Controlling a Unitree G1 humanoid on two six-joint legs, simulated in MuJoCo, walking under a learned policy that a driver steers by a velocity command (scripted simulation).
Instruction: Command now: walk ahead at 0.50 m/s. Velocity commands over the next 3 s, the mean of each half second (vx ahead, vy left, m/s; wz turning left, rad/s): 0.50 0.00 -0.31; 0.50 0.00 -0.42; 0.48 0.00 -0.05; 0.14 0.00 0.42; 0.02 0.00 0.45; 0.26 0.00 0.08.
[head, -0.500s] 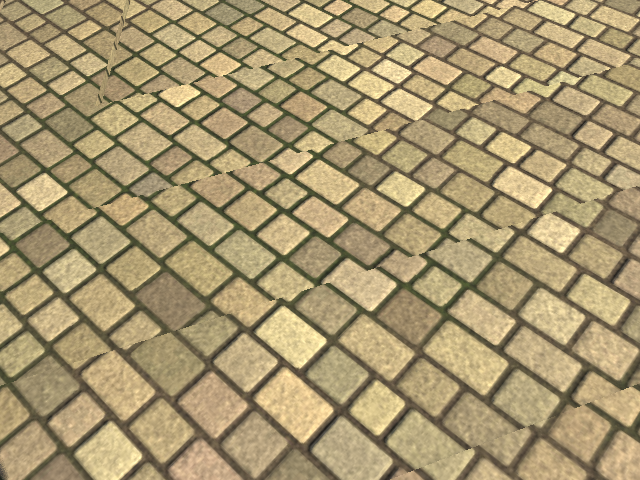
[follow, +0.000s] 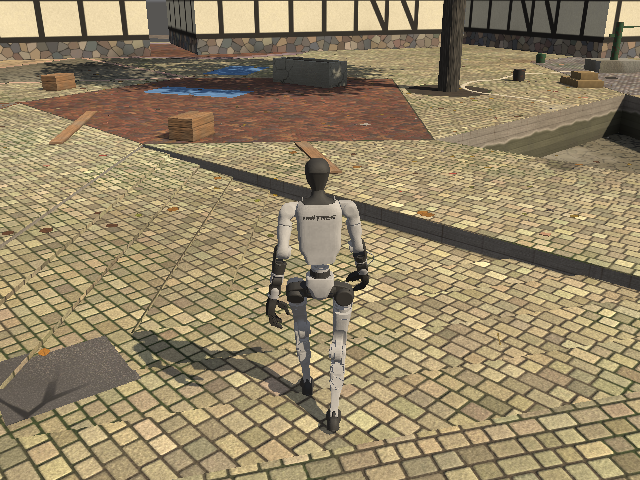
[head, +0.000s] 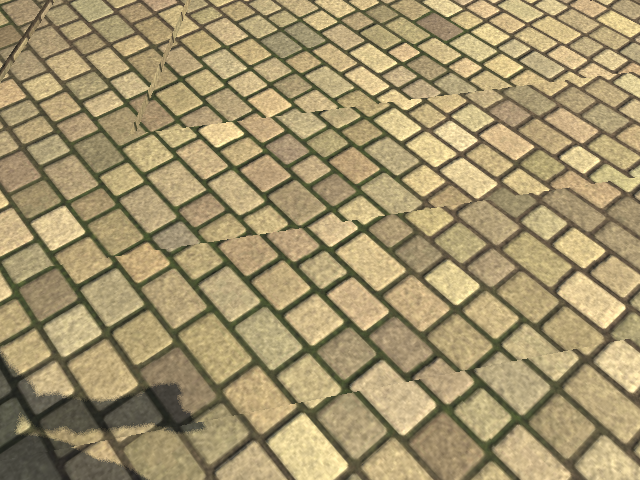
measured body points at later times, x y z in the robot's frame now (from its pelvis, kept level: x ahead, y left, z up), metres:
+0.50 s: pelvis +0.27 -0.02 -0.01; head +0.30 -0.03 +0.44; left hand +0.49 +0.17 -0.12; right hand +0.17 -0.24 -0.16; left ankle +0.12 +0.07 -0.72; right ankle +0.38 -0.10 -0.74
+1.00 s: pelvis +0.53 -0.04 -0.03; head +0.55 -0.04 +0.42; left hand +0.60 +0.22 -0.17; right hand +0.62 -0.33 -0.12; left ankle +0.68 +0.02 -0.76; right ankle +0.37 -0.09 -0.75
